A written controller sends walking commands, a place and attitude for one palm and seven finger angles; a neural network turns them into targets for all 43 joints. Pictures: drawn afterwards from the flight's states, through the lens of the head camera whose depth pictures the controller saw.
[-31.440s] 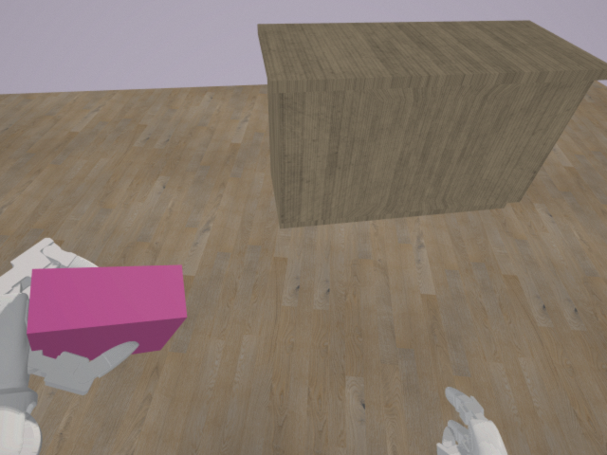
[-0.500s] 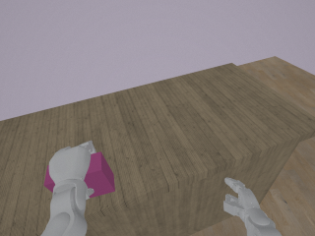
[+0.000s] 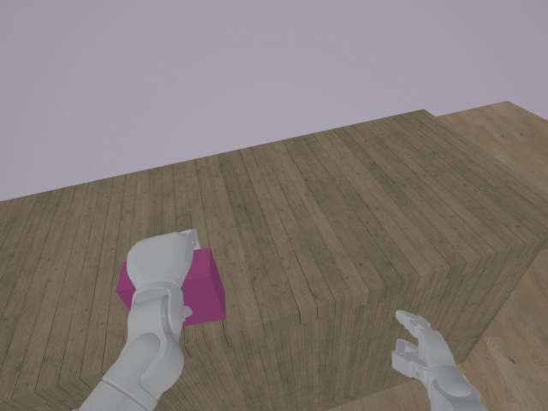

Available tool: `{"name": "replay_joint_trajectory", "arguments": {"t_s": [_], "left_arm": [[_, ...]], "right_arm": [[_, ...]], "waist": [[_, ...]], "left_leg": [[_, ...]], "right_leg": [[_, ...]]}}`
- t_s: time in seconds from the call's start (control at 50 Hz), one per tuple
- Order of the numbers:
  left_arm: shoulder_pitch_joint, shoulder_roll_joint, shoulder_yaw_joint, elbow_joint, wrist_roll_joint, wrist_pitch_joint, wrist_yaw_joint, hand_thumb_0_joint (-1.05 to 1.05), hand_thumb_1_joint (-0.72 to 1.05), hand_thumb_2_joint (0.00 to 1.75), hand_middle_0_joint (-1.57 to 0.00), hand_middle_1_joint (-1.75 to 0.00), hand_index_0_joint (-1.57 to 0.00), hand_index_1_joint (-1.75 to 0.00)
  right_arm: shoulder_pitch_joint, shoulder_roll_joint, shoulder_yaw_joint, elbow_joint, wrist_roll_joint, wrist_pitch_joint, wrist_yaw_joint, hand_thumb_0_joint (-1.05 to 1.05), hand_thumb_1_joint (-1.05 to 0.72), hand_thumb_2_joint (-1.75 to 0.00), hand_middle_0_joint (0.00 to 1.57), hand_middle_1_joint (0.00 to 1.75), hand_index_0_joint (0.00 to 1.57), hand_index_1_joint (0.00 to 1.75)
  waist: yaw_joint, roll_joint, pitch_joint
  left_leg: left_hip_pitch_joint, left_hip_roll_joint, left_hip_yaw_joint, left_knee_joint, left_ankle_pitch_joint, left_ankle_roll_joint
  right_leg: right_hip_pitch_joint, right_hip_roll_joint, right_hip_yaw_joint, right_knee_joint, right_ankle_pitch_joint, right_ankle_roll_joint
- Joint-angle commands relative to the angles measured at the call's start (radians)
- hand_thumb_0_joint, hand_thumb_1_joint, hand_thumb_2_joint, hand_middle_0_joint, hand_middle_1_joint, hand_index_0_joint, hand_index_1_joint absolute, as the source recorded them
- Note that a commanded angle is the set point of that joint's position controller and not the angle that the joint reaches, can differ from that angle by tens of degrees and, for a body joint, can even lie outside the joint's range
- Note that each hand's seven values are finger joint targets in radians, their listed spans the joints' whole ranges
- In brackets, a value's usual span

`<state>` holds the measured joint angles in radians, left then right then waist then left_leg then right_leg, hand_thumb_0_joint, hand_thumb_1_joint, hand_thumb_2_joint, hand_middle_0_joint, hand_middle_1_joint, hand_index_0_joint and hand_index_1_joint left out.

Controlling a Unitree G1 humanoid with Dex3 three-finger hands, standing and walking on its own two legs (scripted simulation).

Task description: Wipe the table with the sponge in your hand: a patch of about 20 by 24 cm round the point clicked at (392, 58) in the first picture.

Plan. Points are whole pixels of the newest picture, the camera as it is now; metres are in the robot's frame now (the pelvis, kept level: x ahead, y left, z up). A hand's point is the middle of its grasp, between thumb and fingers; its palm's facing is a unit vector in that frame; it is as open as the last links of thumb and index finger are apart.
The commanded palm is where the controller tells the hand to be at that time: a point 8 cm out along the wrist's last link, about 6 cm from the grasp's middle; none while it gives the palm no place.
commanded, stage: slide across to the third lane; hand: left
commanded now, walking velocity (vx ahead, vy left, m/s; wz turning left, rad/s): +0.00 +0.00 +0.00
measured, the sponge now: (180, 298) +0.27 +0.21 +0.03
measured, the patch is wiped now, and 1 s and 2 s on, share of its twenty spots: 0.80 0.90 1.00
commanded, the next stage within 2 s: wipe forward along the third lane in 0.10 s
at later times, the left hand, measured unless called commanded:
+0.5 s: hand (207, 267) +0.30 +0.16 +0.07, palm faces +0.02 -0.09 -1.00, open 9.8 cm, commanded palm +0.28 +0.15 +0.11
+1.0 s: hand (213, 245) +0.35 +0.17 +0.07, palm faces -0.04 -0.04 -1.00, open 9.9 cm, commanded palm +0.33 +0.17 +0.11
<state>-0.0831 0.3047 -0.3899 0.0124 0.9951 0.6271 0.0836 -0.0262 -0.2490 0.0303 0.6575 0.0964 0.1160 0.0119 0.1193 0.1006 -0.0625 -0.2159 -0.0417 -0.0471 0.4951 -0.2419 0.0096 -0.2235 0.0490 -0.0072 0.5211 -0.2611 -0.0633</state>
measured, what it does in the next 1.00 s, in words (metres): stands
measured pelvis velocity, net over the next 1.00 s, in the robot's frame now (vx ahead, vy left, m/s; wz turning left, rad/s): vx -0.02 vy -0.04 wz -0.04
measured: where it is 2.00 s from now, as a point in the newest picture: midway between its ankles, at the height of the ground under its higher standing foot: outside the picture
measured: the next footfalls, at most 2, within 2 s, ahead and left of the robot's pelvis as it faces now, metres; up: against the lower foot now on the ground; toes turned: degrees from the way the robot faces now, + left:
none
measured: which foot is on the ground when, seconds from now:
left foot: down 0.00-1.00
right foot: down 0.00-1.00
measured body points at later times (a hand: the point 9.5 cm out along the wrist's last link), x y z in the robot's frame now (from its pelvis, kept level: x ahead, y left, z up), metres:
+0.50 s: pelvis -0.01 -0.02 +0.00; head -0.05 -0.06 +0.44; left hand +0.30 +0.16 +0.13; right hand +0.25 -0.22 -0.07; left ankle +0.02 +0.12 -0.74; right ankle +0.01 -0.08 -0.74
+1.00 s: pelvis -0.02 -0.04 -0.01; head -0.05 -0.08 +0.44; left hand +0.34 +0.17 +0.13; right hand +0.16 -0.28 -0.12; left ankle +0.02 +0.11 -0.73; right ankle +0.01 -0.08 -0.74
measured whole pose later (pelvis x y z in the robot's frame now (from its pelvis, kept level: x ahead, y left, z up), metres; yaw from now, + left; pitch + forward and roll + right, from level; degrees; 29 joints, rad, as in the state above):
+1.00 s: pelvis -0.02 -0.04 -0.01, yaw -2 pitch +2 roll +2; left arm -0.50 0.27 -0.26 0.64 0.94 0.49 0.12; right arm 0.09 -0.26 0.03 0.72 0.10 0.12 -0.09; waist 0.05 0.08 -0.12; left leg -0.34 -0.02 -0.08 0.52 -0.23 0.00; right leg -0.37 0.10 0.00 0.55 -0.22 -0.11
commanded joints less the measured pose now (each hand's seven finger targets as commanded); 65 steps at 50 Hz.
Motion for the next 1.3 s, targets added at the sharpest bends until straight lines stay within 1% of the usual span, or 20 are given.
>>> {"name": "replay_joint_trajectory", "arguments": {"t_s": [0.0, 0.14, 0.18, 0.24, 0.28, 0.34, 0.36, 0.44, 0.5, 0.54, 0.58, 0.64, 0.68, 0.84, 0.9, 0.94, 1.0, 1.04, 1.16, 1.28], "left_arm": [[-0.316, -0.107, -0.086, -0.116, -0.035, -0.058, 0.013, 0.00, 0.10, 1.30, -1.20, -1.60, -1.20, -1.60], [-0.341, -0.064, -0.019, -0.071, -0.036, -0.017, 0.056, 0.00, 0.10, 1.30, -1.20, -1.60, -1.20, -1.60], [-0.341, -0.106, -0.057, -0.054, -0.038, -0.003, 0.056, 0.00, 0.10, 1.30, -1.20, -1.60, -1.20, -1.60], [-0.376, -0.038, 0.014, -0.006, -0.033, 0.018, 0.065, 0.00, 0.10, 1.30, -1.20, -1.60, -1.20, -1.60], [-0.405, -0.084, -0.032, 0.023, -0.031, 0.024, 0.061, 0.00, 0.10, 1.30, -1.20, -1.60, -1.20, -1.60], [-0.448, -0.007, 0.041, 0.071, -0.020, 0.024, 0.058, 0.00, 0.10, 1.30, -1.20, -1.60, -1.20, -1.60], [-0.454, -0.058, -0.011, 0.092, -0.016, 0.026, 0.053, 0.00, 0.10, 1.30, -1.20, -1.60, -1.20, -1.60], [-0.471, 0.010, 0.064, 0.154, -0.011, -0.001, 0.052, 0.00, 0.10, 1.30, -1.20, -1.60, -1.20, -1.60], [-0.518, -0.027, 0.030, 0.210, -0.009, -0.021, 0.050, 0.00, 0.10, 1.30, -1.20, -1.60, -1.20, -1.60], [-0.510, 0.046, 0.104, 0.238, -0.004, -0.034, 0.056, 0.00, 0.10, 1.30, -1.20, -1.60, -1.20, -1.60], [-0.560, -0.013, 0.049, 0.286, -0.008, -0.043, 0.055, 0.00, 0.10, 1.30, -1.20, -1.60, -1.20, -1.60], [-0.563, 0.076, 0.136, 0.355, -0.006, -0.056, 0.064, 0.00, 0.10, 1.30, -1.20, -1.60, -1.20, -1.60], [-0.609, 0.010, 0.078, 0.383, -0.008, -0.067, 0.064, 0.00, 0.10, 1.30, -1.20, -1.60, -1.20, -1.60], [-0.701, 0.129, 0.179, 0.514, -0.007, -0.109, 0.079, 0.00, 0.10, 1.30, -1.20, -1.60, -1.20, -1.60], [-0.741, 0.098, 0.145, 0.555, -0.007, -0.124, 0.083, 0.00, 0.10, 1.30, -1.20, -1.60, -1.20, -1.60], [-0.736, 0.186, 0.226, 0.592, -0.006, -0.135, 0.092, 0.00, 0.10, 1.30, -1.20, -1.60, -1.20, -1.60], [-0.762, 0.156, 0.193, 0.613, -0.019, -0.153, 0.092, 0.00, 0.10, 1.30, -1.20, -1.60, -1.20, -1.60], [-0.807, 0.230, 0.245, 0.640, -0.009, -0.162, 0.097, 0.00, 0.10, 1.30, -1.20, -1.60, -1.20, -1.60], [-0.815, 0.230, 0.240, 0.679, -0.011, -0.186, 0.105, 0.00, 0.10, 1.30, -1.20, -1.60, -1.20, -1.60], [-0.816, 0.278, 0.277, 0.747, -0.012, -0.209, 0.109, 0.00, 0.10, 1.30, -1.20, -1.60, -1.20, -1.60]], "right_arm": [[-0.265, -0.077, -0.023, -0.180, 0.001, -0.062, 0.007, 0.00, -0.90, -0.90, 0.20, 0.30, 0.20, 0.30], [-0.281, -0.079, -0.027, -0.165, -0.003, -0.045, 0.025, 0.00, -0.90, -0.90, 0.20, 0.30, 0.20, 0.30], [-0.295, -0.069, -0.023, -0.170, 0.004, -0.040, 0.030, 0.00, -0.90, -0.90, 0.20, 0.30, 0.20, 0.30], [-0.292, -0.082, -0.024, -0.153, -0.001, -0.025, 0.024, 0.00, -0.90, -0.90, 0.20, 0.30, 0.20, 0.30], [-0.294, -0.075, -0.019, -0.157, 0.005, -0.027, 0.018, 0.00, -0.90, -0.90, 0.20, 0.30, 0.20, 0.30], [-0.281, -0.089, -0.021, -0.141, 0.001, -0.017, 0.003, 0.00, -0.90, -0.90, 0.20, 0.30, 0.20, 0.30], [-0.281, -0.082, -0.018, -0.154, 0.003, -0.018, -0.002, 0.00, -0.90, -0.90, 0.20, 0.30, 0.20, 0.30], [-0.254, -0.091, -0.024, -0.144, -0.001, -0.020, -0.020, 0.00, -0.90, -0.90, 0.20, 0.30, 0.20, 0.30], [-0.235, -0.091, -0.023, -0.142, 0.001, -0.023, -0.035, 0.00, -0.90, -0.90, 0.20, 0.30, 0.20, 0.30], [-0.223, -0.101, -0.027, -0.135, -0.004, -0.021, -0.045, 0.00, -0.90, -0.90, 0.20, 0.30, 0.20, 0.30], [-0.211, -0.095, -0.024, -0.135, 0.003, -0.025, -0.053, 0.00, -0.90, -0.90, 0.20, 0.30, 0.20, 0.30], [-0.190, -0.109, -0.028, -0.123, -0.004, -0.024, -0.069, 0.00, -0.90, -0.90, 0.20, 0.30, 0.20, 0.30], [-0.176, -0.100, -0.027, -0.127, 0.001, -0.028, -0.076, 0.00, -0.90, -0.90, 0.20, 0.30, 0.20, 0.30], [-0.122, -0.115, -0.029, -0.109, -0.005, -0.038, -0.104, 0.00, -0.90, -0.90, 0.20, 0.30, 0.20, 0.30], [-0.099, -0.108, -0.030, -0.108, -0.003, -0.045, -0.107, 0.00, -0.90, -0.90, 0.20, 0.30, 0.20, 0.30], [-0.077, -0.119, -0.036, -0.096, -0.008, -0.050, -0.107, 0.00, -0.90, -0.90, 0.20, 0.30, 0.20, 0.30], [-0.060, -0.114, -0.034, -0.103, -0.006, -0.057, -0.110, 0.00, -0.90, -0.90, 0.20, 0.30, 0.20, 0.30], [-0.045, -0.125, -0.037, -0.088, -0.008, -0.059, -0.110, 0.00, -0.90, -0.90, 0.20, 0.30, 0.20, 0.30], [-0.012, -0.122, -0.042, -0.093, -0.008, -0.066, -0.105, 0.00, -0.90, -0.90, 0.20, 0.30, 0.20, 0.30], [0.020, -0.130, -0.045, -0.082, -0.009, -0.069, -0.105, 0.00, -0.90, -0.90, 0.20, 0.30, 0.20, 0.30]], "waist": [[-0.054, -0.177, -0.125], [-0.031, -0.181, -0.174], [-0.037, -0.186, -0.158], [-0.036, -0.194, -0.141], [-0.048, -0.192, -0.141], [-0.049, -0.182, -0.125], [-0.054, -0.176, -0.121], [-0.050, -0.195, -0.130], [-0.066, -0.196, -0.115], [-0.054, -0.193, -0.123], [-0.075, -0.205, -0.104], [-0.062, -0.206, -0.101], [-0.079, -0.213, -0.107], [-0.079, -0.216, -0.133], [-0.093, -0.204, -0.137], [-0.079, -0.211, -0.153], [-0.096, -0.230, -0.159], [-0.097, -0.204, -0.153], [-0.103, -0.170, -0.194], [-0.108, -0.216, -0.210]], "left_leg": [[0.034, 0.011, -0.030, -0.057, 0.064, 0.038], [0.003, 0.006, -0.015, -0.044, 0.085, 0.029], [-0.002, 0.007, -0.007, -0.039, 0.089, 0.028], [-0.023, 0.007, -0.003, -0.047, 0.062, 0.026], [-0.025, 0.002, 0.007, -0.039, 0.063, 0.028], [-0.035, 0.001, 0.003, -0.048, 0.030, 0.026], [-0.040, 0.000, 0.014, -0.046, 0.020, 0.028], [-0.053, -0.005, 0.008, -0.042, 0.002, 0.028], [-0.064, -0.007, 0.017, -0.040, -0.019, 0.027], [-0.070, -0.008, 0.011, -0.044, -0.022, 0.025], [-0.081, -0.007, 0.021, -0.042, -0.039, 0.025], [-0.101, -0.008, 0.013, -0.045, -0.049, 0.022], [-0.107, -0.010, 0.025, -0.040, -0.059, 0.024], [-0.169, -0.011, 0.013, -0.028, -0.075, 0.019], [-0.185, -0.014, 0.017, -0.022, -0.088, 0.022], [-0.199, -0.012, 0.006, -0.013, -0.079, 0.020], [-0.232, -0.012, 0.006, -0.006, -0.078, 0.024], [-0.241, -0.012, -0.002, 0.001, -0.077, 0.021], [-0.280, -0.012, -0.001, 0.012, -0.068, 0.026], [-0.322, -0.008, -0.001, 0.022, -0.059, 0.029]], "right_leg": [[-0.012, -0.008, 0.077, -0.103, 0.046, -0.013], [0.039, -0.014, 0.091, -0.085, 0.100, -0.013], [0.034, -0.017, 0.086, -0.087, 0.107, -0.009], [0.030, -0.015, 0.107, -0.100, 0.082, -0.009], [0.026, -0.021, 0.106, -0.100, 0.091, -0.005], [0.007, -0.019, 0.126, -0.119, 0.038, -0.009], [0.003, -0.024, 0.113, -0.119, 0.012, -0.005], [-0.004, -0.025, 0.145, -0.135, -0.011, -0.007], [-0.025, -0.031, 0.143, -0.145, -0.039, -0.004], [-0.020, -0.029, 0.161, -0.153, -0.048, -0.008], [-0.043, -0.034, 0.151, -0.158, -0.078, -0.001], [-0.044, -0.034, 0.174, -0.171, -0.105, -0.003], [-0.057, -0.039, 0.160, -0.171, -0.125, 0.005], [-0.052, -0.049, 0.208, -0.183, -0.180, 0.009], [-0.060, -0.052, 0.199, -0.179, -0.195, 0.015], [-0.045, -0.053, 0.222, -0.181, -0.194, 0.011], [-0.028, -0.062, 0.226, -0.180, -0.181, 0.022], [-0.038, -0.062, 0.247, -0.182, -0.188, 0.015], [0.001, -0.072, 0.252, -0.166, -0.131, 0.020], [0.035, -0.081, 0.273, -0.156, -0.062, 0.027]]}}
